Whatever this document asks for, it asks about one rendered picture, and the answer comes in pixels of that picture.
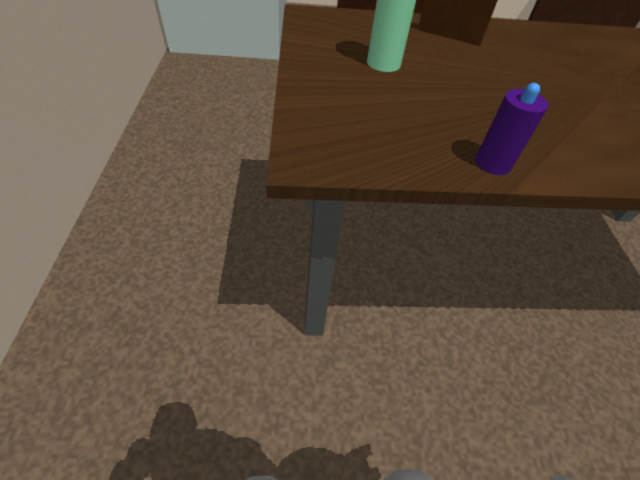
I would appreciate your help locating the table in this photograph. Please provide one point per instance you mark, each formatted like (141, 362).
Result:
(343, 131)

